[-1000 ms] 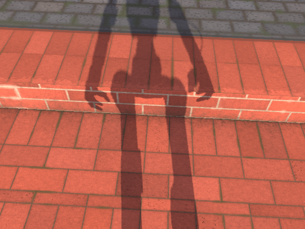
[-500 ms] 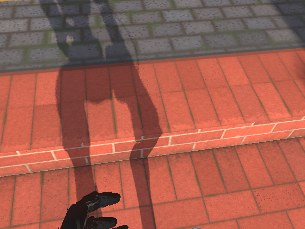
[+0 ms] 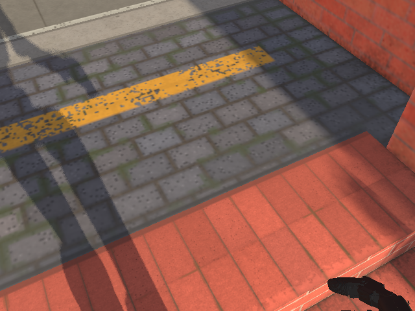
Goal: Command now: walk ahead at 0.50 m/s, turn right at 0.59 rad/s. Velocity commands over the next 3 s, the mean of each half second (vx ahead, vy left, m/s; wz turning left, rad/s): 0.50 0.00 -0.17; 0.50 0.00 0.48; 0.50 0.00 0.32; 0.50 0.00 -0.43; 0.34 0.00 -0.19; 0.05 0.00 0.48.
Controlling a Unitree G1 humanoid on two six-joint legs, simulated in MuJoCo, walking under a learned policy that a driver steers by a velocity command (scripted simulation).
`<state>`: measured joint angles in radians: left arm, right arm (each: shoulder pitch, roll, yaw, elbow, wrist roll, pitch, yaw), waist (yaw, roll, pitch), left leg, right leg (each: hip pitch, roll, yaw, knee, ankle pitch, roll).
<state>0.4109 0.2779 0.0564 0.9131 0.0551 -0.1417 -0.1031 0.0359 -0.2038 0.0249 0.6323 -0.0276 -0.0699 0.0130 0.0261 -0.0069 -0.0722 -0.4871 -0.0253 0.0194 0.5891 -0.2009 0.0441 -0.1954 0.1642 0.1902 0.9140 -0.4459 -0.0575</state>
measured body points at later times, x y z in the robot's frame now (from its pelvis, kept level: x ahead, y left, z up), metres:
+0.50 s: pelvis +0.25 -0.03 +0.01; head +0.26 -0.04 +0.46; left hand +0.39 +0.19 -0.10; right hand +0.26 -0.28 -0.13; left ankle +0.12 +0.10 -0.53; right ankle +0.30 -0.12 -0.72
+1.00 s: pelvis +0.46 +0.04 +0.09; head +0.47 +0.04 +0.54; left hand +0.45 +0.30 -0.03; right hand +0.59 -0.17 -0.04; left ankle +0.48 +0.09 -0.55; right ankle +0.42 -0.18 -0.44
